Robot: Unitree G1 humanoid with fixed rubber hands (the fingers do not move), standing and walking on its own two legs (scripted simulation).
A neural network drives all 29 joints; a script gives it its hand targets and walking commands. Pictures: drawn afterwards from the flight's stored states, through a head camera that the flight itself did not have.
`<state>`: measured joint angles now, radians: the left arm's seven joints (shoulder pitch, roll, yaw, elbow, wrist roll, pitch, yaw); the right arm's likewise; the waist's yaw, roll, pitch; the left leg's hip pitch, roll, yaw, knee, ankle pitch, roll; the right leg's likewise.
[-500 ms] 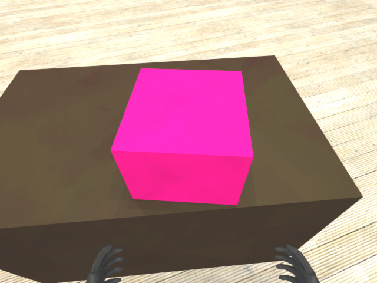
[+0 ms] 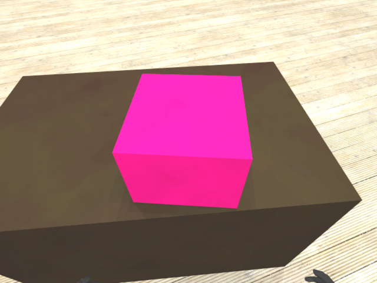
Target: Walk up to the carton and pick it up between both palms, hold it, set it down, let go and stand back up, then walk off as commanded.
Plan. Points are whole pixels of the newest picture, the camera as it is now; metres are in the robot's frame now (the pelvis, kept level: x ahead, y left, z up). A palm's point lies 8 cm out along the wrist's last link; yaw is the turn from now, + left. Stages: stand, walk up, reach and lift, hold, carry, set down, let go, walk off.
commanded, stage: stand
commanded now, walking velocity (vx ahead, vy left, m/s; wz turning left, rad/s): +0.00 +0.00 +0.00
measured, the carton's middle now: (187, 138) +0.47 +0.02 +0.02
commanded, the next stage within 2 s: walk off in 0.64 s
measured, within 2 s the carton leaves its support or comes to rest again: neither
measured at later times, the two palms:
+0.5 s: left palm out of the picture +0.07 +0.28 -0.12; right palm out of the picture +0.07 -0.28 -0.11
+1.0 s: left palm out of the picture +0.02 +0.29 -0.12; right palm out of the picture +0.02 -0.28 -0.12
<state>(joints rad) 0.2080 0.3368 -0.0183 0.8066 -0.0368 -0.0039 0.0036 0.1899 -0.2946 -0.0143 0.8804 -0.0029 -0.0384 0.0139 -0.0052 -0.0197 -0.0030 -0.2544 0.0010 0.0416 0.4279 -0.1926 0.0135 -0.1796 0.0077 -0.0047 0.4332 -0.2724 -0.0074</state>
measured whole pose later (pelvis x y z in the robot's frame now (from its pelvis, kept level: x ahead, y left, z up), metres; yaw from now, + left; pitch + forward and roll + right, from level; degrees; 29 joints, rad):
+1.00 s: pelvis -0.05 +0.00 -0.01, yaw +0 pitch -4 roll +0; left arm 0.21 0.35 -0.02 0.99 -0.04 0.00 0.00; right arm 0.19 -0.30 -0.01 0.98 0.00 0.00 0.01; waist -0.01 -0.02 0.04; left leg -0.25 0.00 0.05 0.47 -0.16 0.03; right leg -0.22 0.01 0.00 0.59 -0.32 -0.01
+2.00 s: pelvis -0.28 +0.01 -0.03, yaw +0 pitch -5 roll -1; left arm 0.17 0.37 -0.02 0.85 -0.04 0.09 0.01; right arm 0.27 -0.40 -0.02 0.92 0.00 0.06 -0.02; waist -0.01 0.01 0.16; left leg -0.34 -0.06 -0.10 0.75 -0.31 0.03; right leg -0.53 0.11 0.10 1.14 -0.41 -0.04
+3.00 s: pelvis -0.49 -0.08 -0.02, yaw +2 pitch -3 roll +2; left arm 0.18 0.33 -0.01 0.79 -0.04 0.07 0.00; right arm 0.24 -0.43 -0.03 0.87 0.00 0.04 -0.04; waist -0.01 0.05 0.18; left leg -0.41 -0.14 -0.13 0.94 -0.39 0.00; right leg -0.37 0.10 -0.01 0.58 -0.17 -0.11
